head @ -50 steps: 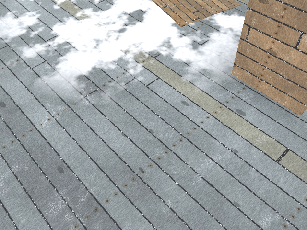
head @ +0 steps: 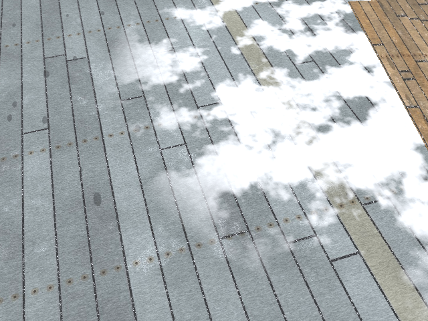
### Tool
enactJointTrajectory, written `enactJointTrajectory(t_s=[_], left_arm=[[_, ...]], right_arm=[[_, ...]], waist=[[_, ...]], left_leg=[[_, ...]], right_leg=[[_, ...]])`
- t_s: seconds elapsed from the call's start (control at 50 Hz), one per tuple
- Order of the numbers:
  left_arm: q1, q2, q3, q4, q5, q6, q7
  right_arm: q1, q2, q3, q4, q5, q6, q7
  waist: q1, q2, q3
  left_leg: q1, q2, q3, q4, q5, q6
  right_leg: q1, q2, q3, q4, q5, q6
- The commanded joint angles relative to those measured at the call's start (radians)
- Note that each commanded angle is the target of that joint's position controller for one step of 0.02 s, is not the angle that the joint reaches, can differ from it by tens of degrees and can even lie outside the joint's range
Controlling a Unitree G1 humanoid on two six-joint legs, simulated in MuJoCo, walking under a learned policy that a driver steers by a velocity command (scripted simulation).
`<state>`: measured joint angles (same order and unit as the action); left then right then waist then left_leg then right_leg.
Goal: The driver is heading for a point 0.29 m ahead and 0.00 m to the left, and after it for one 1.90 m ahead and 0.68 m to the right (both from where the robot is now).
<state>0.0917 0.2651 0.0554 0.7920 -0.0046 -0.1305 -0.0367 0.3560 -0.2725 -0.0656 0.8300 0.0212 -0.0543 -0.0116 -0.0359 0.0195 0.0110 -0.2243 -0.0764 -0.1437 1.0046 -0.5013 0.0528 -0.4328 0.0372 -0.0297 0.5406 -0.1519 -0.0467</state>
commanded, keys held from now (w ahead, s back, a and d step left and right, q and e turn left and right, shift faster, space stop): w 0.08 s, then e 0.84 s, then no key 0.08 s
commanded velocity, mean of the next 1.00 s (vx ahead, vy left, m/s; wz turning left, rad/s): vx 0.16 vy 0.00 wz -0.37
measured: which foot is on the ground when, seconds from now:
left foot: up 0.00-0.36, down 0.38-0.80, up 0.82-1.00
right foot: down 0.00-0.40, up 0.42-0.78, down 0.80-1.00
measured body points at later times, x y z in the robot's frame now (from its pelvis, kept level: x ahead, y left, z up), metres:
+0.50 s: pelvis +0.20 +0.02 +0.01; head +0.24 +0.03 +0.45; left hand +0.31 +0.30 -0.12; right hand +0.37 -0.26 -0.07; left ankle +0.31 +0.11 -0.73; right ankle +0.11 -0.10 -0.66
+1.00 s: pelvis +0.21 -0.03 +0.02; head +0.23 -0.07 +0.46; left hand +0.45 +0.18 -0.06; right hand +0.21 -0.35 -0.11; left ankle +0.29 +0.11 -0.64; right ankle +0.18 -0.11 -0.73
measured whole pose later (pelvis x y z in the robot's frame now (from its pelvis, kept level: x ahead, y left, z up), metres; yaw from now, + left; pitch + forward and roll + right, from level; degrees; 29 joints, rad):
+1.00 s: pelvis +0.21 -0.03 +0.02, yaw -27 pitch +2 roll +3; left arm 0.23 0.29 0.06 0.68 0.00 0.02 0.02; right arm 0.11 -0.32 -0.10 0.78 0.00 0.02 -0.05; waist 0.01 0.03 0.03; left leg -0.59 0.00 -0.02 1.09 -0.35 -0.06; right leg -0.30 0.02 0.06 0.48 -0.21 -0.05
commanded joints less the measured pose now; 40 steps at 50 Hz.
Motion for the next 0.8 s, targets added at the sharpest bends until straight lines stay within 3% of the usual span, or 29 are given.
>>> enactJointTrajectory(t_s=[0.02,0.04,0.06,0.08,0.14,0.18,0.24,0.3,0.36,0.38,0.4,0.42,0.44,0.46,0.48,0.5,0.54,0.64,0.72,0.76,0.78,0.8], left_arm=[[0.172,0.124,0.032,-0.004,-0.001,0.016,0.005],[0.140,0.107,0.025,-0.007,0.008,0.017,0.005],[0.130,0.095,0.018,-0.006,0.017,0.015,0.006],[0.133,0.090,0.016,0.000,0.014,0.014,0.006],[0.148,0.128,0.021,0.021,0.006,0.014,0.015],[0.160,0.155,0.030,0.031,0.001,0.029,0.028],[0.206,0.180,0.039,0.044,-0.015,0.055,0.041],[0.237,0.178,0.043,0.051,-0.024,0.081,0.052],[0.181,0.173,0.046,0.022,-0.028,0.097,0.065],[0.179,0.144,0.039,0.008,-0.022,0.096,0.064],[0.168,0.085,0.020,-0.031,0.003,0.092,0.063],[0.363,0.037,0.004,-0.020,-0.001,0.088,0.058],[0.382,0.139,0.026,0.006,-0.015,0.102,0.057],[0.297,0.177,0.043,-0.006,-0.023,0.121,0.062],[0.262,0.168,0.047,-0.011,-0.023,0.144,0.072],[0.249,0.170,0.053,-0.019,-0.016,0.166,0.080],[0.256,0.133,0.050,-0.036,-0.014,0.189,0.082],[0.177,0.095,0.036,-0.096,-0.005,0.185,0.064],[0.148,0.123,0.041,-0.126,-0.007,0.187,0.040],[0.182,0.126,0.047,-0.121,-0.005,0.189,0.029],[0.215,0.134,0.054,-0.107,-0.002,0.189,0.028],[0.245,0.171,0.068,-0.102,0.004,0.189,0.034]], right_arm=[[-0.083,-0.136,-0.020,-0.110,0.001,-0.034,0.002],[-0.104,-0.125,-0.024,-0.118,-0.012,-0.035,0.002],[-0.088,-0.110,-0.025,-0.117,-0.013,-0.032,0.004],[-0.070,-0.093,-0.023,-0.113,-0.011,-0.028,0.005],[-0.110,-0.056,-0.013,-0.138,-0.031,-0.023,-0.006],[-0.153,-0.032,-0.003,-0.149,-0.035,-0.025,-0.007],[-0.243,-0.038,-0.002,-0.165,-0.024,-0.021,-0.004],[-0.309,-0.060,-0.007,-0.188,-0.021,-0.019,0.001],[-0.234,-0.106,-0.026,-0.167,-0.030,-0.033,0.005],[-0.182,-0.141,-0.037,-0.157,-0.043,-0.040,-0.002],[-0.092,-0.208,-0.050,-0.159,-0.063,-0.038,-0.017],[-0.099,-0.212,-0.047,-0.168,-0.064,-0.016,-0.014],[-0.120,-0.146,-0.035,-0.178,-0.043,0.001,-0.009],[-0.164,-0.102,-0.022,-0.187,-0.033,0.010,-0.012],[-0.217,-0.093,-0.017,-0.186,-0.034,0.018,-0.013],[-0.258,-0.092,-0.015,-0.187,-0.037,0.024,-0.013],[-0.301,-0.111,-0.021,-0.179,-0.055,0.026,-0.016],[-0.307,-0.134,-0.032,-0.155,-0.043,0.028,-0.031],[-0.292,-0.172,-0.044,-0.135,-0.028,0.043,-0.025],[-0.303,-0.181,-0.048,-0.126,-0.009,0.051,-0.022],[-0.286,-0.167,-0.046,-0.113,-0.001,0.055,-0.022],[-0.236,-0.131,-0.041,-0.089,-0.002,0.061,-0.018]], waist=[[0.104,-0.059,-0.063],[0.080,-0.052,-0.023],[0.054,-0.080,-0.026],[0.044,-0.102,-0.032],[0.025,-0.092,-0.019],[0.031,-0.090,-0.042],[0.065,-0.110,-0.062],[0.077,-0.124,-0.055],[0.018,-0.129,-0.078],[0.002,-0.092,-0.124],[-0.025,0.058,-0.239],[0.051,0.288,-0.376],[0.038,0.194,-0.376],[0.029,0.126,-0.263],[0.042,0.087,-0.198],[0.053,0.099,-0.146],[0.077,0.136,-0.093],[0.055,0.117,-0.121],[0.046,0.127,-0.127],[0.076,0.119,-0.123],[0.086,0.100,-0.122],[0.085,0.003,-0.089]], left_leg=[[-0.532,0.116,0.019,0.258,0.110,-0.002],[-0.502,0.147,0.031,0.197,0.161,-0.006],[-0.447,0.172,0.035,0.157,0.191,-0.008],[-0.420,0.181,0.046,0.123,0.201,-0.014],[-0.394,0.171,0.092,-0.030,0.216,-0.063],[-0.340,0.144,0.112,-0.176,0.325,-0.083],[-0.263,0.085,0.121,-0.347,0.492,-0.092],[-0.246,0.061,0.092,-0.446,0.492,-0.087],[-0.113,0.064,0.078,-0.589,0.543,-0.049],[0.028,0.122,0.054,-0.631,0.691,-0.012],[0.268,0.329,-0.104,-0.565,1.075,0.065],[0.461,0.560,-0.338,-0.520,1.262,0.238],[0.387,0.532,-0.360,-0.570,1.008,0.245],[0.302,0.459,-0.252,-0.599,0.816,0.205],[0.204,0.409,-0.182,-0.638,0.661,0.178],[0.100,0.387,-0.135,-0.678,0.557,0.174],[-0.062,0.338,-0.022,-0.743,0.475,0.174],[-0.034,0.366,0.079,-0.751,0.502,0.194],[0.000,0.399,0.112,-0.725,0.483,0.175],[-0.001,0.393,0.143,-0.666,0.445,0.130],[-0.031,0.369,0.174,-0.609,0.389,0.086],[-0.118,0.312,0.239,-0.474,0.276,0.006]], right_leg=[[0.493,-0.339,0.515,-0.283,-0.193,-0.183],[0.402,-0.307,0.448,-0.306,-0.092,-0.181],[0.351,-0.279,0.395,-0.324,-0.016,-0.174],[0.329,-0.260,0.353,-0.343,0.033,-0.176],[0.274,-0.244,0.244,-0.328,0.520,-0.199],[0.261,-0.205,0.167,-0.299,0.664,-0.175],[0.258,-0.168,0.139,-0.260,0.630,-0.136],[0.295,-0.186,0.207,-0.199,0.515,-0.125],[0.295,-0.175,0.283,-0.080,0.377,-0.082],[0.242,-0.118,0.264,0.022,0.305,-0.043],[0.081,-0.034,0.195,0.272,-0.010,0.006],[-0.122,0.057,0.136,0.508,-0.614,0.050],[-0.160,-0.008,0.157,0.623,-0.572,0.074],[-0.213,-0.035,0.128,0.675,-0.499,0.095],[-0.222,-0.062,0.111,0.679,-0.431,0.112],[-0.199,-0.081,0.108,0.680,-0.378,0.126],[-0.103,-0.080,0.068,0.657,-0.298,0.135],[-0.032,-0.113,0.040,0.421,-0.209,0.116],[0.058,-0.101,-0.004,0.264,-0.194,0.078],[0.142,-0.078,-0.037,0.106,-0.124,0.040],[0.213,-0.052,-0.046,0.020,-0.075,0.011],[0.286,-0.079,0.043,-0.104,0.026,-0.034]])
Next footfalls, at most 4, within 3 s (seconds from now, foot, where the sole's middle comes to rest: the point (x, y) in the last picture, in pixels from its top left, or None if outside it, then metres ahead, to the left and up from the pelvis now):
0.38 left None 0.35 0.11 -0.76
0.80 right None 0.22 -0.13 -0.76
1.24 left None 0.33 0.08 -0.76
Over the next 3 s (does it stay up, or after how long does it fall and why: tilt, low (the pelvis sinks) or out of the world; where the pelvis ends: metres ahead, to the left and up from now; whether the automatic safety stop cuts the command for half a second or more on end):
stays up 0.26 0.00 0.01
